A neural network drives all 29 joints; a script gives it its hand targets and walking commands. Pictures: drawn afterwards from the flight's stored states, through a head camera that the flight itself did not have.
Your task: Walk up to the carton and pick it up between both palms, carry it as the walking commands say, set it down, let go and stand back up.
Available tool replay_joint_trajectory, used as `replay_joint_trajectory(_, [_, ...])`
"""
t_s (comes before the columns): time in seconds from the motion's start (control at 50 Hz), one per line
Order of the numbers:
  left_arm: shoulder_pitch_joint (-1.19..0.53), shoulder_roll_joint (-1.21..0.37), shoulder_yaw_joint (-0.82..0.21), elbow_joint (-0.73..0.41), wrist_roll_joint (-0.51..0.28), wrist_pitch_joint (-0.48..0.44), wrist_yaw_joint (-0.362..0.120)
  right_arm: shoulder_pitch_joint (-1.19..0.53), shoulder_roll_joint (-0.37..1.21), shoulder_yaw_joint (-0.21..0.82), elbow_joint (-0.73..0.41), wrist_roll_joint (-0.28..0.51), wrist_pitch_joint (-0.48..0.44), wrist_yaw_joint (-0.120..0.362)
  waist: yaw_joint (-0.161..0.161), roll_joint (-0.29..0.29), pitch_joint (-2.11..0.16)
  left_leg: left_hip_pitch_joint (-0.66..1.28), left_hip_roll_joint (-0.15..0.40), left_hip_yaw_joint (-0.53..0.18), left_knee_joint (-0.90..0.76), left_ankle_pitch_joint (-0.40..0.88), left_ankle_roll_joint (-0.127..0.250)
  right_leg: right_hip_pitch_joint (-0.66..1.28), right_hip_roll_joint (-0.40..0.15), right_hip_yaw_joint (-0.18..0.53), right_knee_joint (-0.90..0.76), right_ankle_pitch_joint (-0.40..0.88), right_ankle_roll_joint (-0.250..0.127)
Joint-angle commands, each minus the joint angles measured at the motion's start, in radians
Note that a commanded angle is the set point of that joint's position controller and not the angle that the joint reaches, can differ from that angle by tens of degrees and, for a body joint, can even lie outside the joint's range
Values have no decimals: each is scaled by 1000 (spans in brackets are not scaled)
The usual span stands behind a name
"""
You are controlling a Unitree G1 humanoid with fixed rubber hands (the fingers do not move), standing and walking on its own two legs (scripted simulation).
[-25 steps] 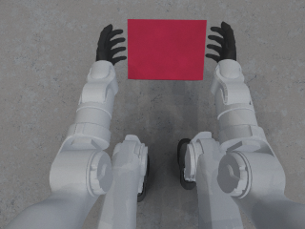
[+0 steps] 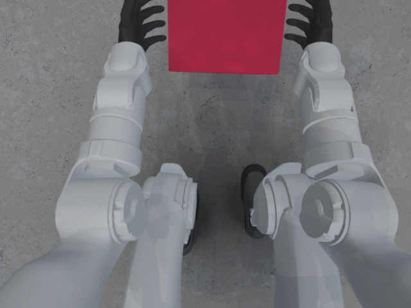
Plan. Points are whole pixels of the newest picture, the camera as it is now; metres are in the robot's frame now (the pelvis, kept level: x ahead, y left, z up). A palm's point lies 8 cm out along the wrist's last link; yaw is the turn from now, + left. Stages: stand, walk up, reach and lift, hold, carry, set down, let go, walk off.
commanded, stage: set down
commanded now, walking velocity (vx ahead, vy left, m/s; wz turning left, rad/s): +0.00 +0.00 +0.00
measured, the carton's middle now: (223, 34) +0.56 -0.01 -0.25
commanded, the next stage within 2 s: none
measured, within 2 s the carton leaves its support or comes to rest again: neither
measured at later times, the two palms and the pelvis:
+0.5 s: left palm (145, 53) +0.52 +0.13 -0.23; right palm (306, 27) +0.56 -0.15 -0.20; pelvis +0.00 +0.00 -0.03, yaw -1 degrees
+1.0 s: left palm (148, 52) +0.53 +0.13 -0.24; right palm (305, 27) +0.56 -0.15 -0.22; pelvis +0.00 +0.00 -0.05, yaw -1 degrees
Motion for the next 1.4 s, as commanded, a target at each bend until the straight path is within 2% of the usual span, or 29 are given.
replay_joint_trajectory(0.0, [-677, -749, -443, -41, -105, -35, -251, -643, 777, 441, 53, 191, -26, 257, -29, 0, -1080, 204, -74, -70, -129, 244, -6, 653, 92, 46, -6, 251, 27])
replay_joint_trajectory(0.04, [-679, -739, -438, -39, -109, -36, -254, -664, 767, 441, 47, 206, -26, 262, -16, 8, -1079, 201, -72, -64, -111, 245, -5, 657, 91, 49, 8, 252, 22])
replay_joint_trajectory(0.08, [-708, -739, -458, -71, -123, -39, -255, -669, 762, 441, 32, 208, -32, 261, -30, -3, -1095, 215, -70, -73, -102, 280, -6, 665, 92, 42, 25, 292, 22])
replay_joint_trajectory(0.12, [-719, -694, -445, -61, -113, -42, -258, -623, 775, 412, 130, 199, -18, 269, -28, -5, -1007, 175, -64, -69, -98, 245, -3, 630, 90, 38, 34, 260, 23])
replay_joint_trajectory(0.14, [-719, -668, -425, -42, -107, -41, -259, -625, 772, 392, 146, 199, -16, 276, -19, -7, -973, 165, -63, -63, -92, 227, -3, 622, 90, 43, 30, 244, 22])
replay_joint_trajectory(0.18, [-725, -667, -430, -66, -113, -46, -266, -589, 755, 360, 167, 185, -13, 283, -44, 9, -941, 143, -62, -66, -82, 248, -2, 594, 91, 41, 47, 272, 16])
replay_joint_trajectory(0.26, [-734, -625, -414, -47, -108, -48, -268, -571, 749, 321, 211, 176, -17, 291, -30, 18, -893, 119, -54, -67, -67, 248, -3, 599, 93, 53, 66, 284, 6])
replay_joint_trajectory(0.28, [-739, -606, -416, -41, -117, -48, -271, -573, 729, 314, 204, 174, -19, 294, -53, 10, -882, 106, -51, -67, -58, 234, -3, 591, 89, 47, 70, 275, 8])
replay_joint_trajectory(0.36, [-747, -582, -423, -36, -133, -56, -270, -580, 721, 300, 224, 183, -22, 299, -45, 25, -864, 120, -44, -74, -35, 253, -3, 593, 84, 50, 99, 287, 2])
replay_joint_trajectory(0.38, [-778, -567, -430, -57, -144, -62, -272, -560, 720, 293, 241, 177, -19, 298, -67, 6, -870, 113, -43, -79, -30, 262, -2, 605, 81, 43, 107, 305, 6])
replay_joint_trajectory(0.42, [-795, -582, -453, -80, -160, -66, -274, -571, 730, 296, 242, 189, -25, 299, -64, 39, -898, 131, -40, -71, -15, 288, -10, 621, 86, 48, 119, 330, -1])
replay_joint_trajectory(0.44, [-801, -587, -464, -95, -174, -70, -272, -589, 742, 315, 221, 206, -28, 301, -47, 31, -921, 147, -41, -72, -7, 311, -9, 634, 85, 50, 127, 349, -1])
replay_joint_trajectory(0.52, [-840, -556, -493, -137, -206, -84, -265, -556, 785, 316, 277, 225, -21, 309, -43, 27, -951, 153, -37, -69, 9, 327, -6, 667, 83, 53, 152, 373, -4])
replay_joint_trajectory(0.58, [-866, -570, -515, -164, -234, -92, -262, -570, 796, 320, 272, 224, -18, 313, -53, 22, -968, 171, -42, -73, 14, 350, -7, 654, 82, 45, 163, 387, -3])
replay_joint_trajectory(0.6, [-850, -571, -505, -124, -235, -83, -266, -569, 772, 303, 272, 216, -19, 313, -75, 26, -935, 176, -41, -80, 11, 327, -4, 642, 78, 41, 157, 361, -3])
replay_joint_trajectory(0.64, [-831, -579, -492, -95, -229, -76, -274, -558, 775, 296, 290, 211, -13, 318, -69, 33, -896, 130, -42, -72, 13, 287, -6, 639, 75, 45, 157, 337, -5])
replay_joint_trajectory(0.66, [-845, -588, -494, -103, -235, -75, -277, -550, 761, 290, 291, 200, -11, 318, -95, 18, -879, 126, -42, -79, 17, 289, -5, 627, 73, 43, 155, 335, -5])
replay_joint_trajectory(0.7, [-852, -575, -482, -119, -227, -76, -283, -540, 787, 286, 310, 202, -3, 326, -67, 22, -867, 105, -44, -71, 18, 276, 0, 638, 77, 53, 157, 329, -8])
replay_joint_trajectory(0.76, [-867, -562, -484, -110, -232, -78, -285, -543, 763, 267, 321, 198, -9, 327, -91, 29, -821, 94, -37, -76, 21, 259, -2, 610, 73, 48, 161, 315, -7])
replay_joint_trajectory(0.8, [-873, -575, -498, -126, -248, -83, -284, -543, 776, 276, 311, 209, -16, 327, -83, 34, -836, 99, -38, -77, 23, 277, -4, 620, 74, 52, 167, 334, -12])
replay_joint_trajectory(0.82, [-865, -559, -480, -115, -236, -85, -282, -568, 774, 285, 305, 218, -16, 327, -60, 30, -827, 101, -34, -75, 30, 276, 0, 612, 73, 56, 170, 326, -8])
replay_joint_trajectory(0.9, [-877, -560, -494, -111, -249, -90, -281, -564, 761, 275, 299, 208, -26, 325, -86, 20, -833, 102, -39, -77, 36, 287, -1, 631, 75, 52, 174, 344, -9])
replay_joint_trajectory(0.96, [-843, -552, -482, -80, -233, -87, -279, -572, 741, 271, 311, 222, -32, 327, -66, 54, -792, 96, -35, -78, 37, 276, -2, 580, 72, 55, 180, 322, -10])
replay_joint_trajectory(1.0, [-840, -536, -462, -71, -223, -87, -280, -554, 745, 270, 327, 218, -28, 329, -52, 26, -760, 75, -37, -74, 32, 259, 0, 591, 72, 58, 173, 308, -5])
replay_joint_trajectory(1.04, [-849, -535, -459, -73, -220, -86, -280, -540, 729, 249, 351, 205, -26, 330, -74, 34, -722, 56, -31, -83, 30, 236, 1, 567, 69, 59, 175, 293, -11])
replay_joint_trajectory(1.14, [-819, -556, -460, -46, -210, -81, -282, -537, 703, 230, 363, 205, -36, 332, -87, 68, -705, 75, -29, -88, 27, 254, -3, 536, 71, 56, 185, 295, -17])
replay_joint_trajectory(1.32, [-788, -531, -440, -8, -193, -83, -279, -562, 659, 228, 361, 215, -52, 336, -67, 80, -670, 84, -26, -98, 28, 270, 1, 497, 68, 64, 190, 295, -17])
replay_joint_trajectory(1.36, [-799, -529, -440, -14, -198, -84, -282, -554, 643, 216, 370, 209, -54, 333, -89, 76, -649, 65, -24, -104, 32, 262, 2, 489, 63, 65, 196, 290, -21])
replay_joint_trajectory(1.38, [-776, -517, -431, 3, -184, -81, -280, -553, 651, 216, 378, 211, -52, 337, -72, 80, -651, 77, -27, -98, 28, 255, 4, 488, 65, 62, 193, 279, -17])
